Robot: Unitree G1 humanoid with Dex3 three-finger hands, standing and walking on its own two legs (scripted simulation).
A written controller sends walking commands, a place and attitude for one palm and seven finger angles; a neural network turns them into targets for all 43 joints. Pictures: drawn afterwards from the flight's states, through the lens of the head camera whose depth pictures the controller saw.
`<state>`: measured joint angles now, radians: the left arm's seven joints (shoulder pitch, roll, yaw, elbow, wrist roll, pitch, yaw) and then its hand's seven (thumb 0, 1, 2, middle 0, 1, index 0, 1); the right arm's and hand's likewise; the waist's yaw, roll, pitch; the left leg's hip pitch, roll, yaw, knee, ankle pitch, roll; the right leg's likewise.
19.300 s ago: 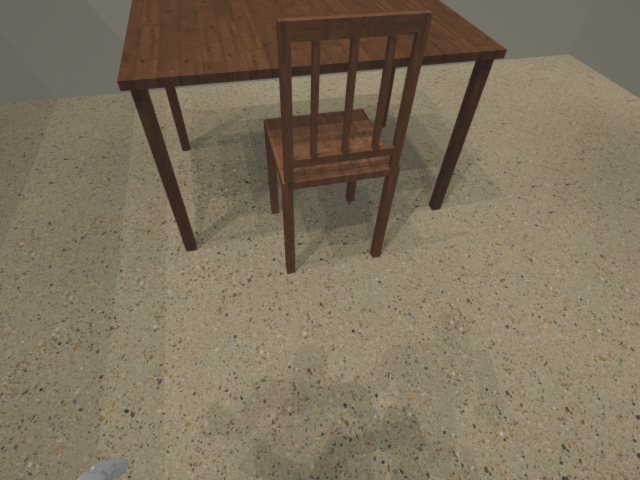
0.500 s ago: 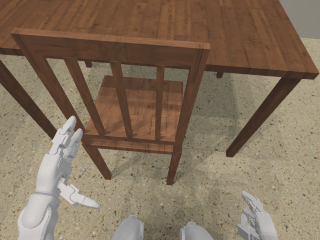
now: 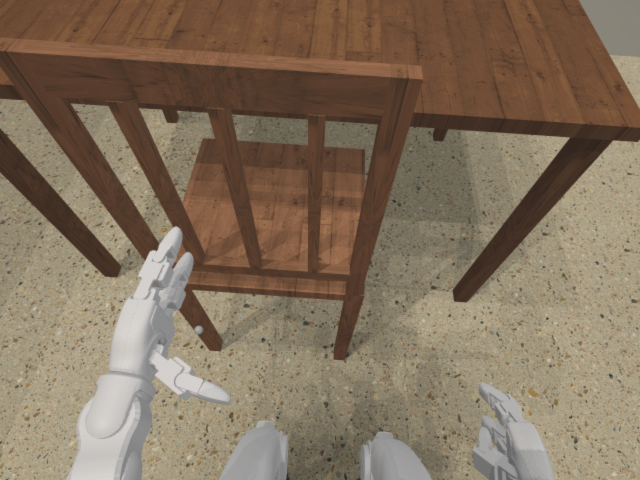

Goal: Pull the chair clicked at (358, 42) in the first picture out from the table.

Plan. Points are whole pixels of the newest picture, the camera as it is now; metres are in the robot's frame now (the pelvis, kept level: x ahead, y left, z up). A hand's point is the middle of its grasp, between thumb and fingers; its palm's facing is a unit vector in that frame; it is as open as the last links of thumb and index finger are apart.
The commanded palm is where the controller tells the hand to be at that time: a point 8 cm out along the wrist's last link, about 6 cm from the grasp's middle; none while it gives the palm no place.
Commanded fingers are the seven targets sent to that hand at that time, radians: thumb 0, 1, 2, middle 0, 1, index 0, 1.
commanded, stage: aim the fingers beside a spindle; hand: left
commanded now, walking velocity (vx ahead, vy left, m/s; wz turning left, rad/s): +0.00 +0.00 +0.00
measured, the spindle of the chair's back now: (242, 204) +0.45 +0.12 +0.04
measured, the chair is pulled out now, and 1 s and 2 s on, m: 0.00 0.00 0.00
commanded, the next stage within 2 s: none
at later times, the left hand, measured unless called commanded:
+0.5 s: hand (229, 317) +0.31 +0.12 +0.01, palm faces -0.07 -1.00 -0.01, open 16.9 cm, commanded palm +0.29 +0.17 +0.01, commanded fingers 0.00 -0.50 0.30 -0.06 -0.08 -0.06 -0.08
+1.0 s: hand (241, 323) +0.30 +0.11 +0.01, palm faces -0.09 -1.00 +0.00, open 17.0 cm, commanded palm +0.29 +0.16 +0.01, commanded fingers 0.00 -0.50 0.30 -0.06 -0.08 -0.06 -0.08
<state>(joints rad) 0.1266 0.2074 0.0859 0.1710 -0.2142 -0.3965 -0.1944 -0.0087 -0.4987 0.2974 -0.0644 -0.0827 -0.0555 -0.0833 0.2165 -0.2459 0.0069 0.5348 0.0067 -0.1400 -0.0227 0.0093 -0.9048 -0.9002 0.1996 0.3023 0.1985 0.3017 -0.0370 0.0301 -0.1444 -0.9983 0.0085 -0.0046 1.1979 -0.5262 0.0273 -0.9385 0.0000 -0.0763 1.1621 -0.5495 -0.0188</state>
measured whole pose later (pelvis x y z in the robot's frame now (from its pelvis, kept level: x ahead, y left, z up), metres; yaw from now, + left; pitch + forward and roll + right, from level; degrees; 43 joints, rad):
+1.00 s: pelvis -0.01 +0.00 -0.02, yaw +0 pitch +21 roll -2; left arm 0.03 0.15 -0.03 0.24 -0.14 -0.45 -0.07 -0.01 -0.50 0.30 -0.06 -0.08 -0.05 -0.08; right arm 0.20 -0.24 0.00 0.53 0.00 -0.04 0.00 0.01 -0.91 -0.90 0.20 0.30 0.20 0.30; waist -0.04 0.03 -0.16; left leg -1.09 0.01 -0.01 1.27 -0.55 0.02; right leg -1.03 0.00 -0.08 1.24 -0.58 -0.03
